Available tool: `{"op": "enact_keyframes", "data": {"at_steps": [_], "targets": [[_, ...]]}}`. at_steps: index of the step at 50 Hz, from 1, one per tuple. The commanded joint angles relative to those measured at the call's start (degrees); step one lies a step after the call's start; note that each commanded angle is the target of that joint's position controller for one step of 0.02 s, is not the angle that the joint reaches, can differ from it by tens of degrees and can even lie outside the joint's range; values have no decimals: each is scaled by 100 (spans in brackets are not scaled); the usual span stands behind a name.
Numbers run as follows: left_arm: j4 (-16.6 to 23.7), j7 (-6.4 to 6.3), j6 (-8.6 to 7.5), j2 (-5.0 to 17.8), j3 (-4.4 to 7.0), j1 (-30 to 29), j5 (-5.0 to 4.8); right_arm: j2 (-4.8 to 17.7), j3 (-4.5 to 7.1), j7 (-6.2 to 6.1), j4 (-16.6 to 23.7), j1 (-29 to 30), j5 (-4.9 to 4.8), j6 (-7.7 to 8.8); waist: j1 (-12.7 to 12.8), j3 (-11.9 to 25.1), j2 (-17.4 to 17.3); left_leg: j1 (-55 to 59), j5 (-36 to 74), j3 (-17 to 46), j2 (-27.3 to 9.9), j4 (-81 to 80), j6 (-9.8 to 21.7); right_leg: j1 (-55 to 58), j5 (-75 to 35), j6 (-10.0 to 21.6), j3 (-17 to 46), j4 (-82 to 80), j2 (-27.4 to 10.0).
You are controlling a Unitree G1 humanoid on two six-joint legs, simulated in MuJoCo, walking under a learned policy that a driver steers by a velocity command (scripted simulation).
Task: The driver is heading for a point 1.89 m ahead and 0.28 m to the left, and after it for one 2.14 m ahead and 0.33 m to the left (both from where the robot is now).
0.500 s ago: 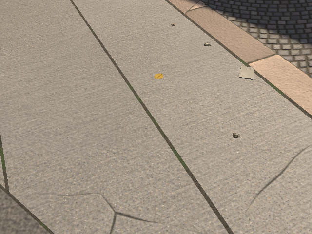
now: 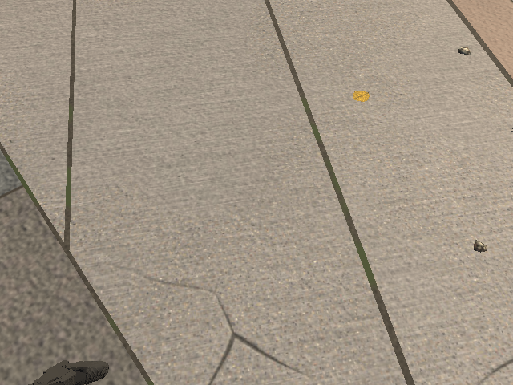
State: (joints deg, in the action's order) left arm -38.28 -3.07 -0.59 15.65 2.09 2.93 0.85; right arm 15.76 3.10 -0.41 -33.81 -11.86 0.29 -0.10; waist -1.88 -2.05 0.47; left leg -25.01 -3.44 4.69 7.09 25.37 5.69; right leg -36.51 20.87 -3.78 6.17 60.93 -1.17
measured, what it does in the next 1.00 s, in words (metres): walks ahead, turning left: right foot, then left foot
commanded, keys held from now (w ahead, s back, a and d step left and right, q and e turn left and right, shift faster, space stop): q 0.20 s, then w+q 0.32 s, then w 0.10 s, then w+e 0.38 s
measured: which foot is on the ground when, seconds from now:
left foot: down 0.00-0.24, up 0.26-0.70, down 0.72-1.00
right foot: up 0.00-0.22, down 0.24-0.72, up 0.74-1.00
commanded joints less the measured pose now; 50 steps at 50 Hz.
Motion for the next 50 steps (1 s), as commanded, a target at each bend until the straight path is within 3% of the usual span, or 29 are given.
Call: {"op": "enact_keyframes", "data": {"at_steps": [1, 4, 8, 10, 11, 12, 13, 14, 15, 16, 18, 22, 25, 29, 32, 34, 35, 36, 37, 38, 39, 41, 42, 45, 48, 50], "targets": [[169, -71, 102, 385, 139, 462, -35, 860, 251, -111, 546, 299, -48, -14, 259, 1045, -613, 651, -704, 1787, -1298, -753, 711, 333, -380, -63, -50, -467, 139], [224, -75, 75, 374, 161, 258, -61, 856, 272, -155, 554, 246, -30, -89, 131, 945, -868, 692, -1438, 2093, -1295, -724, 594, 448, -346, -39, 5, -1034, 197], [198, -4, -31, 362, 189, 242, -121, 801, 288, -137, 565, 182, -38, -186, -3, 957, -1043, 982, -1209, 2487, -1319, -529, 552, 937, -47, 90, -23, -1961, 319], [91, 65, -92, 417, 239, 524, -144, 808, 300, -137, 582, 231, -98, -252, 153, 932, -1085, 989, -1067, 2571, -1192, -374, 437, 1510, -353, 218, -143, -2953, 381], [-30, 109, -114, 503, 297, 883, -154, 802, 302, -143, 581, 224, -144, -276, 320, 1013, -968, 663, -1844, 2446, -954, -265, 280, 2221, -682, 347, -180, -3667, 263], [-94, 109, -94, 829, 400, 1239, -70, 595, 247, -135, 614, 135, -132, -283, 367, 1154, -285, -260, -3144, 1968, -549, 631, -16, 3196, -299, 749, 569, -3959, -704], [-107, 106, -52, 1189, 477, 1299, 84, 493, 238, -115, 790, 364, -213, -234, 343, 694, 1346, -1735, -3236, 381, 354, 2068, -310, 3318, 531, 1451, 2028, -4544, -1679], [34, 115, -119, 1103, 483, 1072, 173, 851, 328, -78, 853, 500, -87, -109, 371, 399, 1492, -2240, -2678, 411, -122, 3104, -510, 2910, 1249, 1851, 2855, -4841, -2153], [158, 49, -150, 842, 411, 768, 104, 975, 370, -35, 735, 425, -73, -71, 256, 318, 1172, -2214, -2166, 386, -331, 3593, -592, 2807, 1317, 1681, 2414, -4801, -1937], [184, -3, -162, 687, 361, 651, -11, 923, 372, -10, 538, 175, -53, -78, 179, 313, 970, -2169, -1833, 243, -396, 3943, -697, 2875, 1150, 1420, 1898, -4774, -1601], [156, -34, -201, 666, 318, 842, -107, 689, 314, 39, 433, 49, -50, -82, 248, 244, 740, -2281, -1417, 9, -555, 4665, -811, 2939, 809, 1275, 1298, -4855, -1397], [14, 31, -285, 748, 329, 1408, -10, 504, 225, 77, 559, 529, -135, -28, 575, 20, 668, -2447, -881, -203, -790, 4213, -913, 3185, 519, 1312, 568, -5100, -1288], [-63, 71, -319, 894, 370, 1508, -10, 408, 179, 118, 620, 780, -147, 32, 680, -19, 741, -2187, -641, -257, -939, 3226, -954, 3359, -32, 1349, 190, -5175, -1410], [-218, 163, -341, 1088, 418, 1533, -110, 211, 77, 212, 602, 902, -164, 107, 690, -96, 776, -956, -825, -586, -945, 1909, -790, 2862, -459, 1357, -332, -5201, -1440], [-405, 283, -324, 1188, 442, 1663, -263, 295, 79, 267, 583, 924, -186, 161, 659, -254, 785, -328, -1214, -735, -886, 1137, -509, 2817, -566, 1435, -297, -5067, -1591], [-499, 345, -254, 1201, 404, 1572, -355, 382, 153, 267, 382, 320, -187, 224, 203, -110, 636, 844, -907, -930, -659, 240, -256, 2531, -1219, 1391, -300, -4495, -1558], [-563, 367, -264, 1015, 319, 1619, -325, 660, 303, 221, 138, -408, -194, 238, -162, 305, 420, 2036, -775, -894, -554, 19, -109, 2188, -2060, 1247, -559, -3566, -1277], [-462, 395, -310, 646, 162, 1481, -213, 1004, 427, 154, -22, -1370, -122, 235, -647, 1079, -188, 3581, -914, 155, -1448, -35, 107, 1246, -1419, 925, -957, -1796, -862], [-82, 416, -458, 156, 2, 1512, -153, 1742, 517, 99, 30, -1657, 0, 245, -476, 1568, -1859, 4738, -1463, 2823, -3049, -562, 960, -885, 1023, 547, -970, 265, 11], [-156, 395, -541, 746, 166, 1228, -314, 1285, 429, 116, 0, -1712, 38, 342, -725, 1494, -1079, 4246, -1746, 3286, -3191, -895, 1156, -1310, 1105, 556, -27, 1189, -26], [-98, 419, -560, 917, 246, 1081, -415, 972, 299, 135, -43, -1425, 33, 399, -525, 974, -964, 3790, -1671, 2438, -3003, -914, 967, -1481, 617, 654, 112, 1329, -224], [-183, 413, -492, 785, 245, 993, -274, 501, 147, 175, -47, -705, -42, 461, -155, 345, -763, 2782, -1291, 1249, -2418, -1246, 644, -1222, -374, 606, -5, 901, -526], [-252, 422, -428, 736, 268, 1119, -259, 382, 111, 173, -69, -506, -10, 504, 31, 190, -849, 2389, -845, 798, -2233, -1413, 513, -919, -720, 565, 15, 784, -597], [-367, 426, -271, 428, 227, 1253, -271, 339, 130, 154, -280, -489, 78, 649, 216, 72, -618, 2014, 449, -55, -2085, -1606, 425, -803, -1333, 431, 67, 784, -470], [-216, 428, -245, 321, 201, 854, -241, 394, 146, 97, -505, -559, 102, 676, 198, -125, -452, 1972, 920, -599, -2023, -1708, 355, -961, -1965, 373, 112, -54, -359], [-94, 506, -267, 243, 155, 461, -215, 468, 152, 52, -610, -553, 88, 674, 103, -224, -438, 1900, 962, -967, -1923, -1804, 235, -687, -2495, 416, -183, -948, -311]]}}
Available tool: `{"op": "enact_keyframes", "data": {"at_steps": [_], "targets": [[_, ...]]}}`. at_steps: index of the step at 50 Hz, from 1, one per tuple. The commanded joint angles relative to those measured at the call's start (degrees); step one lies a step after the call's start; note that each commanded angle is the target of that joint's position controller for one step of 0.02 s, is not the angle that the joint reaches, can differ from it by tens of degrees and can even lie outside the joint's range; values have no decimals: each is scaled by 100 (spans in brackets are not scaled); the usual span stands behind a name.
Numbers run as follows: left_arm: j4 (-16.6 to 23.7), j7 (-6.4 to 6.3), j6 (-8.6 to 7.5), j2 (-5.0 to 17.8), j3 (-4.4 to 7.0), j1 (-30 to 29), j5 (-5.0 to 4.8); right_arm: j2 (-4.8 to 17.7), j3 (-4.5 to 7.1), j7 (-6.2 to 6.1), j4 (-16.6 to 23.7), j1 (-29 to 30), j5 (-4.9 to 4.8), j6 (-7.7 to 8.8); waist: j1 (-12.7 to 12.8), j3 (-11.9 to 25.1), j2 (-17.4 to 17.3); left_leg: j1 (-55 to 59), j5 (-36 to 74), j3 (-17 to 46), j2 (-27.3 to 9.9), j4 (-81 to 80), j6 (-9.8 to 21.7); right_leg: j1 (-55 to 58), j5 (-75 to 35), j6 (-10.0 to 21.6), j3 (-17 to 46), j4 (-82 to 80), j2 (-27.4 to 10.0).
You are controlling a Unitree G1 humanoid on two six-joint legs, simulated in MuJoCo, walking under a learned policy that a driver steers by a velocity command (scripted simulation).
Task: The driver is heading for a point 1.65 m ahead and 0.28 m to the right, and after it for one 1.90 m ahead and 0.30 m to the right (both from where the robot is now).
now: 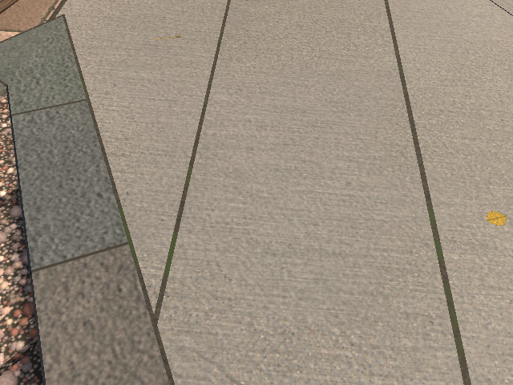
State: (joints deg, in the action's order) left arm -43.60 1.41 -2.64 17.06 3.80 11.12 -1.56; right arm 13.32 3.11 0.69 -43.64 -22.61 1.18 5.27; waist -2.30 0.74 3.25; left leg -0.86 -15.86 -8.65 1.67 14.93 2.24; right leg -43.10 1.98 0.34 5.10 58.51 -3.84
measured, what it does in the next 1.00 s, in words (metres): walks ahead, turning right: right foot, then left foot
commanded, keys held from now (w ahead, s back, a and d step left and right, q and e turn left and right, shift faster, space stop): w+e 0.54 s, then w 0.14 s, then w+q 0.32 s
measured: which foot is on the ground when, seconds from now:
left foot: down 0.00-0.24, up 0.26-0.68, down 0.70-1.00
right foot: up 0.00-0.20, down 0.22-0.72, up 0.74-1.00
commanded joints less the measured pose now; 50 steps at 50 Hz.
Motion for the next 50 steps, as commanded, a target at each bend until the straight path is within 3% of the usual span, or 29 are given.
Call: {"op": "enact_keyframes", "data": {"at_steps": [1, 6, 8, 10, 11, 12, 13, 14, 15, 16, 17, 18, 21, 23, 26, 29, 31, 33, 34, 35, 36, 37, 38, 39, 40, 42, 44, 48, 50], "targets": [[513, 105, -73, 53, -46, -591, 43, 769, 164, -87, 304, 440, -16, 131, 51, -557, -675, -478, 2233, 260, -1414, -812, 547, 65, -750, 35, -247, -1036, -35], [942, 323, -124, -20, -122, -1338, 18, 1052, 223, -178, -35, 39, -118, -52, -125, -735, -580, 517, 3534, -103, -1709, -365, 400, 72, -286, 370, -757, -2111, 102], [1015, 358, -101, 189, -36, -1142, 26, 1263, 270, -233, -33, 92, -127, -163, 89, -360, -854, 832, 5612, -240, -1738, 391, 318, 668, 327, 592, -1119, -2142, 456], [818, 310, -55, 639, 183, -1, 10, 1425, 308, -294, 19, 210, -142, -277, 725, 332, -1041, 687, 6745, -297, -1638, 2014, 204, 2157, 662, 884, -1256, -2318, 866], [625, 209, -16, 970, 358, 919, 35, 1444, 303, -327, 101, 305, -183, -260, 1223, 791, -747, -348, 5799, -339, -1419, 3479, 6, 3846, 281, 1118, -810, -2719, 809], [563, 83, 16, 1557, 470, 1256, 48, 627, 63, -242, 358, -275, 43, -139, 734, 1440, 814, -2903, 354, -143, -546, 5738, -351, 6241, 178, 1930, 1792, -2597, -716], [728, 84, -36, 1473, 413, 1307, 28, 660, -35, -135, 512, -134, -63, 112, 785, 2478, 737, -4045, -1861, 1230, 244, 6967, -414, 7065, 1193, 2766, 4467, -3690, -1557], [712, 61, -55, 1118, 329, 1211, 80, 1062, 93, -58, 680, 644, -293, 256, 1030, 1875, 172, -4609, -1326, 1629, -135, 7012, -296, 6653, 1395, 2336, 3779, -4041, -1351], [729, 31, -72, 917, 275, 861, 43, 1012, 47, -51, 824, 913, -335, 331, 810, 1069, -177, -4620, -775, 1531, -377, 6538, -210, 5663, 1265, 2079, 2996, -4140, -1123], [815, 18, -82, 757, 215, 455, 33, 968, 53, -97, 791, 954, -220, 344, 496, 590, -556, -4340, -480, 1461, -601, 6038, -235, 4721, 787, 1892, 2427, -4218, -873], [904, -1, -91, 575, 152, 164, 82, 1024, 106, -129, 778, 874, -127, 284, 266, 349, -485, -3900, -268, 1454, -755, 5723, -295, 3990, 235, 1812, 1997, -4356, -658], [976, -21, -95, 525, 129, 27, 133, 1020, 126, -122, 772, 742, -92, 206, 93, 260, -308, -3626, -159, 1449, -819, 5561, -357, 3541, 79, 1803, 1823, -4491, -520], [877, -90, -144, 630, 157, 105, 114, 823, 75, -150, 793, 778, 10, 40, 33, 50, -236, -3432, 132, 1206, -826, 4850, -611, 2706, -650, 1777, 1274, -4602, -281], [803, -160, -121, 741, 184, 240, 103, 681, 14, -165, 925, 1243, 36, 18, 172, -62, -149, -3407, 798, 1111, -729, 4002, -724, 2452, -731, 1625, 984, -4560, -66], [690, -206, -48, 788, 203, 550, 34, 542, -58, -125, 1066, 1996, -37, 67, 528, -35, 34, -3000, 1843, 1088, -415, 2517, -739, 2467, -162, 1335, 902, -4346, 140], [568, -217, -10, 799, 205, 842, 9, 698, -21, -18, 1124, 2341, -151, 142, 713, 7, 164, -2855, 2105, 1190, -294, 1821, -673, 2955, 294, 1285, 1277, -4108, -135], [490, -224, 4, 709, 177, 975, 18, 846, 44, 51, 1123, 2345, -147, 194, 707, 18, 239, -2793, 1892, 1268, -304, 1506, -501, 3424, 387, 1210, 1582, -3810, -358], [466, -218, 27, 743, 197, 906, 65, 953, 120, 61, 1077, 2071, -146, 230, 504, -2, 407, -2427, 1378, 1174, -264, 1313, -257, 3641, -15, 1093, 1755, -3487, -474], [488, -203, 31, 651, 167, 854, 84, 1043, 193, 32, 964, 1621, -116, 252, 252, 178, 395, -1790, 1303, 1035, -172, 1063, -77, 3649, -628, 976, 1649, -3047, -273], [552, -177, 15, 417, 72, 816, 131, 1257, 266, 2, 874, 900, -39, 282, -92, 833, 188, -626, 1341, 1453, -679, 1230, 273, 3387, -723, 783, 1292, -1928, -12], [600, -187, -40, 129, -32, 1477, 103, 1776, 395, -9, 722, 106, 57, 263, -52, 1760, -1061, 1472, 881, 3480, -1836, 1206, 1188, 1762, 533, 332, 587, 55, 731], [558, -191, -97, 215, -65, 1692, 20, 1631, 411, 77, 427, -329, -116, 194, -97, 1851, -2213, 2029, -670, 5531, -2395, 307, 1718, 390, 2975, 88, 319, 1286, 1008], [641, -170, -136, 674, 30, 1151, -14, 1187, 273, 83, 512, -52, -243, 165, -191, 1009, -1442, 1507, -1504, 5362, -2247, 84, 1498, -200, 2717, 121, 475, 1712, 609], [774, -157, -170, 719, 31, 499, 26, 1006, 209, 68, 591, 292, -204, 98, -207, 443, -891, 811, -1219, 4575, -1975, 65, 1286, -254, 2253, 140, 259, 1690, 384], [905, -150, -223, 631, 16, 104, 132, 947, 169, 76, 621, 508, -150, 53, -125, -24, -593, 124, -523, 4019, -1713, -40, 1236, -233, 1954, 148, 114, 1352, 236], [944, -128, -284, 453, 17, 104, 229, 818, 110, 62, 651, 667, -100, 36, 133, -104, -720, -474, 494, 3426, -1296, -202, 1130, 267, 1553, 91, 66, 603, 14], [903, -122, -284, 296, -30, 180, 247, 826, 114, 34, 587, 622, -156, 22, 221, 1, -922, -678, 1129, 3052, -1123, -271, 1184, 527, 1546, -45, -103, -54, 33], [1020, -95, -311, 44, -159, -587, 237, 1168, 231, -94, 440, 423, -245, -68, 8, -59, -880, -1226, 1556, 2480, -894, -275, 1103, 1222, 517, -292, -274, -1806, 252], [1057, -52, -345, 96, -151, -930, 174, 1225, 252, -125, 356, 193, -261, -129, -126, -51, -897, -1311, 1403, 2515, -882, -197, 1034, 1573, -66, -358, -252, -2335, 403]]}}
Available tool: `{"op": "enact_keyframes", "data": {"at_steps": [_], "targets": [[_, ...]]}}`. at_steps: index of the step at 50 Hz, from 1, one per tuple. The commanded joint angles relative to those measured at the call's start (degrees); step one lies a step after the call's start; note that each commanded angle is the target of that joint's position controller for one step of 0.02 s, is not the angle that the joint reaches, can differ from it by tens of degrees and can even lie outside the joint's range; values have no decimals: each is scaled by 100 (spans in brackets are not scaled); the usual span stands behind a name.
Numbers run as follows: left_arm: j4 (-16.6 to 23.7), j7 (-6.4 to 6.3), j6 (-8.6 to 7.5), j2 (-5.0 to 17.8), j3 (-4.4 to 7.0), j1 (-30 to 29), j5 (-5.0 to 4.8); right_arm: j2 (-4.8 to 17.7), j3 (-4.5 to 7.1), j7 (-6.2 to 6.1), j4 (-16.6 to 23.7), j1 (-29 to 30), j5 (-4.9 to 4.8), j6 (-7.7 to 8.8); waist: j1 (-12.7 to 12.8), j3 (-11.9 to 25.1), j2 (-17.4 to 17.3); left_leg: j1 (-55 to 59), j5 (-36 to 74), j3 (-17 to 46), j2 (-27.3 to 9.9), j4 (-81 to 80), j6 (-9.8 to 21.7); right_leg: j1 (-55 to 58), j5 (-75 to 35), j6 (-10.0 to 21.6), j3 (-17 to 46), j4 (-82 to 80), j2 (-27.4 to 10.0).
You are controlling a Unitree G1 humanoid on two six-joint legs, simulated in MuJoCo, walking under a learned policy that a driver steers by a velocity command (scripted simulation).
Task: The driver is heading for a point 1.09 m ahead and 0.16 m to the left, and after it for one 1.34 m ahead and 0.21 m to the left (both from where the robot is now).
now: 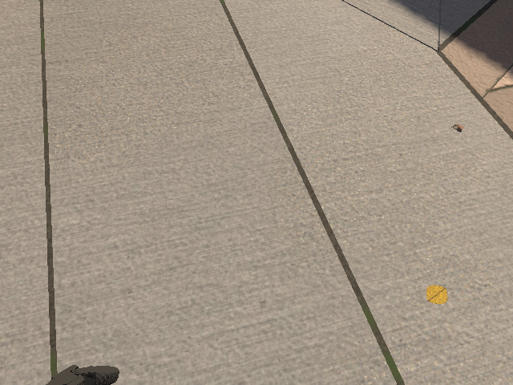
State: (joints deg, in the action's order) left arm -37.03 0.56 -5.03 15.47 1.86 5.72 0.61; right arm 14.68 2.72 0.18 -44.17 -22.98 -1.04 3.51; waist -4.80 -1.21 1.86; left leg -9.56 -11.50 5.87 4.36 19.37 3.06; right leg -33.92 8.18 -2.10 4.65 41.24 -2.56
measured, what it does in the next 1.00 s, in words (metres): walks ahead, turning left: right foot, then left foot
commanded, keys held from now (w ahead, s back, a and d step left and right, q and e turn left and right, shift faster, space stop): w+q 0.60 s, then w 0.02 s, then w+e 0.38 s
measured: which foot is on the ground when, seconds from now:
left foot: down 0.00-0.16, up 0.18-0.62, down 0.64-1.00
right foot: up 0.00-0.14, down 0.16-0.64, up 0.66-1.00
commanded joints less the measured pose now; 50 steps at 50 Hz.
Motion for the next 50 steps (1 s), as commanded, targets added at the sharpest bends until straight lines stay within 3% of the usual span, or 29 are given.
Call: {"op": "enact_keyframes", "data": {"at_steps": [1, 4, 5, 7, 8, 9, 10, 11, 12, 13, 15, 19, 23, 28, 30, 31, 32, 33, 34, 35, 36, 37, 38, 39, 42, 45, 50], "targets": [[430, 47, -125, 312, 65, -517, -73, 1103, 298, -81, 370, 120, -50, 22, 84, 140, -772, -417, 849, 1149, -1182, -580, 927, 774, -813, -114, -170, -774, 322], [506, 59, -187, 526, 166, -683, -117, 1090, 312, -112, 337, 18, -79, -50, 145, 129, -812, -222, 408, 1582, -1286, -274, 775, 1144, -655, 3, -24, -1240, 360], [486, 54, -207, 584, 208, -563, -126, 1093, 323, -119, 350, 67, -78, -73, 260, 157, -856, -210, 356, 1683, -1288, -110, 703, 1407, -547, 84, -35, -1378, 349], [314, -9, -232, 786, 344, 221, -94, 839, 257, -111, 425, 184, -40, -85, 708, 499, -823, -522, 497, 1531, -923, 733, 428, 2649, -346, 379, 8, -1688, 118], [223, -70, -233, 1116, 445, 1118, -8, 485, 139, -93, 562, 257, 44, -55, 1101, 1212, -201, -1178, -106, 1054, -577, 2293, 200, 3966, -19, 757, 892, -1661, -853], [44, -60, -122, 1516, 548, 1558, 25, 203, 41, -107, 721, -403, -88, 6, 873, 1849, 1544, -2902, -2072, 261, 39, 3935, -98, 5394, 1187, 1591, 3137, -2077, -2050], [28, -28, -92, 1116, 481, 1544, -57, 716, 147, -127, 638, -382, -156, 8, 925, 1439, 1275, -3661, -2101, 303, -363, 4859, -187, 5142, 2225, 1651, 3771, -2376, -2149], [47, -38, -88, 799, 393, 1359, -78, 969, 227, -123, 659, 87, -123, -22, 1003, 795, 746, -3839, -1588, 298, -545, 5190, -218, 4577, 1994, 1471, 3027, -2436, -1920], [56, -30, -79, 661, 336, 1074, -40, 923, 236, -120, 683, 325, -64, -53, 887, 458, 378, -3666, -1176, 176, -704, 5177, -262, 3992, 1229, 1349, 2303, -2525, -1658], [16, -17, -68, 518, 296, 869, -11, 851, 245, -99, 735, 491, -16, -67, 778, 209, 326, -3563, -897, 155, -829, 5006, -286, 3549, 623, 1306, 1804, -2655, -1446], [-56, -17, -100, 422, 277, 681, 21, 660, 235, -31, 791, 541, -54, -136, 594, 47, 532, -3211, -618, 68, -1017, 4775, -307, 2981, -55, 1235, 1046, -2920, -1203], [-312, -35, -159, 687, 376, 740, -24, 430, 151, 25, 988, 954, 7, -202, 572, -48, 282, -3321, -23, -45, -1097, 4019, -432, 2856, -1083, 1351, 211, -3170, -1233], [-496, -77, -107, 920, 422, 809, -58, 350, 69, 165, 1131, 1577, -12, -135, 763, -116, 154, -2978, 1098, -310, -1042, 2710, -341, 2915, -1342, 1188, -570, -3194, -1118], [-736, -89, 15, 1208, 500, 1131, -201, 471, 89, 312, 1456, 2244, -30, -145, 867, -284, 133, -2743, 817, -678, -859, 1836, -25, 3546, -1872, 962, -1032, -2919, -1331], [-755, -118, 86, 1388, 551, 1141, -241, 662, 189, 325, 1491, 2040, 10, -182, 641, -27, 297, -2108, 226, -1016, -506, 1720, 211, 3753, -3669, 833, -1291, -2191, -1323], [-777, -133, 127, 1438, 557, 1173, -266, 813, 287, 309, 1394, 1545, 30, -201, 321, 289, 294, -1311, 128, -1144, -260, 1537, 375, 3661, -4436, 762, -1417, -1405, -1254], [-820, -144, 137, 1294, 481, 1284, -259, 1041, 442, 238, 1140, 626, 13, -217, -159, 760, 113, 214, 507, -1073, -73, 1194, 591, 3021, -4352, 628, -1534, -289, -1086], [-745, -123, 96, 883, 298, 1472, -41, 1471, 566, 106, 951, -246, 4, -266, -413, 1377, -770, 2082, 765, 426, -1129, 1200, 937, 1462, -1743, 416, -1582, 1538, -793], [-576, -22, -29, 324, 79, 2064, 2, 1869, 527, 107, 1042, -25, 7, -194, 216, 2183, -1817, 3287, -349, 3585, -2584, 363, 1916, -424, 2662, 181, -835, 3303, 218], [-657, 30, -122, 1005, 245, 1420, -253, 1324, 406, 137, 1066, -147, 37, -134, -278, 2241, -886, 3059, -742, 3614, -2630, -39, 1746, -815, 2456, 250, -20, 3778, 31], [-462, 43, -153, 1092, 276, 897, -406, 1181, 338, 149, 981, 112, 85, -70, -241, 1334, -797, 2310, -216, 2595, -2434, -92, 1480, -1119, 1972, 324, -112, 3684, -180], [-474, -1, -152, 968, 242, 772, -334, 1031, 285, 149, 933, 464, 78, -27, 7, 886, -446, 1482, 372, 1860, -2179, -142, 1264, -909, 1465, 338, -119, 3266, -446], [-526, -28, -114, 942, 262, 785, -230, 849, 235, 153, 919, 763, 119, 12, 215, 598, -491, 846, 834, 1331, -1958, -282, 1147, -628, 1141, 307, -102, 2932, -591], [-622, -20, -24, 906, 274, 1032, -231, 700, 189, 153, 921, 941, 163, 63, 422, 531, -603, 446, 1027, 970, -1813, -491, 1077, -257, 870, 285, -21, 2810, -697], [-752, -52, 203, 633, 250, 1222, -242, 682, 211, 147, 725, 1032, 183, 244, 589, 299, -531, -36, 1450, 242, -1751, -967, 1075, -124, 395, 137, 66, 2501, -640], [-641, -70, 226, 535, 253, 823, -215, 706, 234, 67, 510, 899, 238, 285, 488, 11, -454, 115, 1759, -372, -1652, -1120, 915, -617, -446, 46, 274, 1740, -495], [-431, 87, 156, 327, 167, 116, -180, 836, 253, -27, 281, 772, 180, 259, 202, -260, -409, 466, 1751, -1076, -1619, -1308, 644, -505, -1627, 144, -134, 146, -328]]}}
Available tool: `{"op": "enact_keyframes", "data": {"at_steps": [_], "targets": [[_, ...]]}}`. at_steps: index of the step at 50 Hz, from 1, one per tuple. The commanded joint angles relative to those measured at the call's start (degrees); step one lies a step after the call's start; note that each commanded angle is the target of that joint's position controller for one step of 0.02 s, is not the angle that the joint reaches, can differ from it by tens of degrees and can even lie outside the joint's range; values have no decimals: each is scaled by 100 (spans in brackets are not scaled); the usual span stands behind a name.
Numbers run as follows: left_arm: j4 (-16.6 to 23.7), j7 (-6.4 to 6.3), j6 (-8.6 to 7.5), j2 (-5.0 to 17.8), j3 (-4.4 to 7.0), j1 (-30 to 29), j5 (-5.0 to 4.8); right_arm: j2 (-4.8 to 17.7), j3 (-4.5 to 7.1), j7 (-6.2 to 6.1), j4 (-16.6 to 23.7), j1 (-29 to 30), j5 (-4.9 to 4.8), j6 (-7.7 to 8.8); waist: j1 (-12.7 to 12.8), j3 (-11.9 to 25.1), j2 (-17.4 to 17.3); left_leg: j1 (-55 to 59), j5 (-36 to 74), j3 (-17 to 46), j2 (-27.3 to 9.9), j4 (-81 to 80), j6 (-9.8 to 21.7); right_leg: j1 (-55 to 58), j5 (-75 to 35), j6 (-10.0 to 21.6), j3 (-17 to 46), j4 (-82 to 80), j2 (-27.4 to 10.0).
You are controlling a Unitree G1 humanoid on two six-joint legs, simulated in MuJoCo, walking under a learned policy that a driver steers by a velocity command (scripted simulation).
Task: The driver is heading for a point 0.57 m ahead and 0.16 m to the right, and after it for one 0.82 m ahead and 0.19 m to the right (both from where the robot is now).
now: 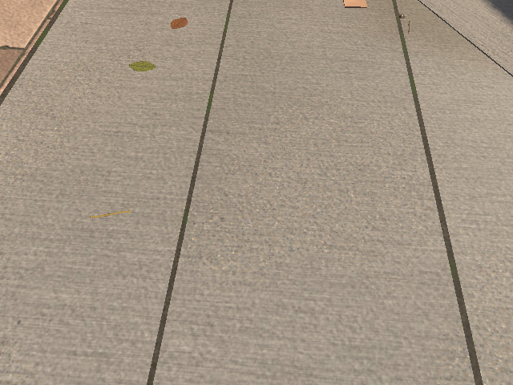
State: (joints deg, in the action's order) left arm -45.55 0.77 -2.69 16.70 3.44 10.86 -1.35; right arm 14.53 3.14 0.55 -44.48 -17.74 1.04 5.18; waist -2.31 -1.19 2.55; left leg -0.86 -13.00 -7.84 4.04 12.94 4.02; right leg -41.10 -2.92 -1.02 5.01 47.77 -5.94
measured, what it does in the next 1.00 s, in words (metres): walks ahead, turning right: right foot, then left foot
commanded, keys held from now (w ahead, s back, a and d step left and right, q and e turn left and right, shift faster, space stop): w+e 0.70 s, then w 0.22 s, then w+q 0.08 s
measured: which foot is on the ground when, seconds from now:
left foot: down 0.00-0.22, up 0.24-0.66, down 0.68-1.00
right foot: up 0.00-0.18, down 0.20-0.70, up 0.72-1.00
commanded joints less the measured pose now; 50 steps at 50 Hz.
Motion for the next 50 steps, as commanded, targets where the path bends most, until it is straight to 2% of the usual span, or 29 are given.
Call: {"op": "enact_keyframes", "data": {"at_steps": [1, 5, 7, 9, 10, 11, 12, 13, 14, 15, 16, 17, 20, 22, 25, 27, 30, 32, 33, 34, 35, 36, 37, 38, 39, 41, 43, 45, 50], "targets": [[499, 100, -80, 166, -15, -563, 18, 883, 225, -77, 232, 139, -44, 69, -124, -345, -443, -205, 1974, 232, -1662, -646, 540, 128, -506, 79, -226, -702, 23], [858, 263, -86, 160, -41, -1022, 26, 1005, 285, -120, 9, -118, -132, -120, -240, -465, -435, 764, 2798, 43, -1963, -183, 490, -261, 238, 319, -531, -1165, 135], [971, 323, -67, 270, 14, -904, 22, 1154, 323, -175, 21, 1, -159, -216, -52, -231, -622, 943, 4438, -135, -1981, 398, 364, 216, 833, 521, -871, -1235, 409], [894, 314, -18, 570, 175, -157, 19, 1307, 357, -249, 59, 113, -170, -305, 418, 329, -839, 873, 6059, -274, -1901, 1648, 211, 1364, 1349, 792, -1169, -1183, 843], [705, 248, -9, 865, 343, 730, 12, 1300, 337, -278, 88, 231, -196, -322, 931, 781, -706, 302, 5784, -399, -1684, 2861, 30, 2721, 1014, 1024, -1093, -1600, 1033], [571, 115, 55, 1373, 510, 1529, 3, 1042, 225, -285, 190, 93, -83, -249, 1188, 1349, 65, -1153, 3503, -396, -1338, 4665, -214, 4494, 821, 1406, 331, -1744, 181], [723, 94, 13, 1687, 537, 1228, -51, 356, 4, -163, 444, -340, 2, -67, 531, 1924, 1349, -3667, -1799, 341, 62, 6794, -606, 6299, 1652, 2626, 3722, -2454, -1205], [782, 111, -32, 1220, 396, 1348, 1, 846, 85, -38, 482, 172, -160, 176, 962, 2262, 550, -4271, -1838, 1537, -205, 7072, -427, 6466, 2051, 2499, 4083, -2970, -1262], [787, 100, -76, 965, 328, 1181, 46, 980, 106, 15, 678, 664, -352, 284, 955, 1493, 235, -4492, -1396, 1485, -465, 6791, -294, 5859, 1837, 2219, 3206, -3032, -1078], [814, 110, -110, 874, 295, 818, 34, 882, 79, -10, 715, 781, -285, 330, 639, 825, -357, -4363, -1003, 1402, -715, 6156, -270, 4905, 1188, 2022, 2540, -3084, -821], [880, 93, -127, 665, 236, 492, 32, 949, 126, -54, 670, 808, -120, 306, 445, 592, -412, -4044, -791, 1365, -901, 5627, -318, 4289, 608, 1907, 2086, -3149, -622], [978, 65, -127, 614, 202, 327, 96, 950, 149, -52, 661, 698, -70, 241, 275, 455, -232, -3690, -648, 1370, -970, 5448, -382, 3801, 189, 1905, 1875, -3273, -481], [988, -18, -139, 740, 234, 289, 72, 775, 117, -71, 655, 580, -5, 66, 121, 292, -138, -3443, -383, 1179, -975, 4701, -689, 3059, -500, 1919, 1405, -3471, -276], [936, -93, -113, 893, 277, 401, 52, 630, 51, -89, 779, 989, 8, 24, 230, 148, -77, -3396, 261, 1064, -875, 3860, -853, 2718, -523, 1777, 1072, -3490, -56], [846, -157, -35, 932, 291, 619, 10, 478, -22, -48, 901, 1632, -30, 58, 518, 144, 143, -2890, 1468, 997, -575, 2499, -897, 2478, 54, 1440, 843, -3325, 260], [765, -165, 4, 961, 301, 832, -6, 544, -6, -4, 982, 1924, -104, 95, 655, 167, 211, -2673, 1771, 1036, -427, 2059, -882, 2572, 424, 1356, 1084, -3219, 175], [704, -186, 50, 887, 293, 955, -33, 770, 83, 57, 1030, 1992, -147, 170, 610, 193, 312, -2591, 1425, 1276, -391, 1589, -713, 3129, 810, 1251, 1656, -2754, -49], [733, -196, 74, 876, 305, 831, -7, 907, 165, 66, 958, 1657, -163, 229, 377, 224, 487, -2187, 994, 1260, -394, 1438, -502, 3277, 703, 1142, 1936, -2385, -133], [772, -188, 78, 755, 266, 748, 10, 1001, 238, 39, 834, 1177, -139, 257, 109, 416, 481, -1505, 1017, 1167, -399, 1209, -342, 3187, 473, 1002, 1854, -1965, 59], [853, -161, 56, 454, 155, 721, 56, 1226, 324, -3, 754, 463, -37, 289, -232, 1047, 196, -231, 852, 1666, -1009, 1315, -18, 2751, 669, 801, 1528, -789, 360], [969, -165, 17, 59, 36, 1337, 38, 1696, 433, -41, 676, -253, 68, 255, -157, 1906, -1076, 1805, 171, 3673, -2324, 1156, 725, 1128, 2517, 381, 730, 1133, 1153], [1004, -168, -26, 290, 17, 1672, -89, 1620, 444, 27, 465, -513, -62, 191, -74, 2056, -2230, 2183, -1449, 5661, -2926, 550, 1227, -150, 3764, 251, 526, 2296, 1047], [872, -172, -14, 771, 130, 1313, -112, 1080, 311, 24, 559, -223, -124, 173, -218, 1245, -1376, 1521, -2158, 5098, -2645, 335, 1009, -460, 3242, 200, 656, 2731, 731], [942, -168, 7, 858, 157, 796, -35, 865, 239, 11, 566, 31, -100, 123, -240, 670, -918, 796, -1682, 4160, -2359, 320, 779, -412, 2780, 184, 418, 2724, 559], [1025, -160, -1, 772, 152, 488, 43, 763, 184, 19, 544, 243, -55, 93, -152, 294, -684, 135, -961, 3546, -2101, 208, 722, -269, 2495, 187, 339, 2486, 429], [1062, -104, -11, 557, 138, 431, 33, 609, 115, 16, 460, 397, -15, 102, 80, 39, -835, -554, -58, 2770, -1751, -44, 672, 164, 2187, 214, 286, 1950, 213], [1044, -72, 2, 347, 79, 466, 35, 642, 125, 28, 341, 343, -82, 138, 156, 69, -890, -694, 497, 2366, -1680, -220, 792, 294, 2110, 182, 113, 1476, 166], [1142, -57, -17, 237, 12, 176, 96, 858, 179, 22, 235, 286, -124, 145, 136, 22, -775, -694, 969, 2101, -1733, -376, 911, 211, 1770, 116, -34, 816, 68], [1323, 40, -171, 113, -90, -754, 89, 1120, 213, 5, 0, -61, -249, 17, -160, -78, -677, -896, 1353, 1565, -1470, -353, 772, 954, 519, 0, -366, -1023, 252]]}}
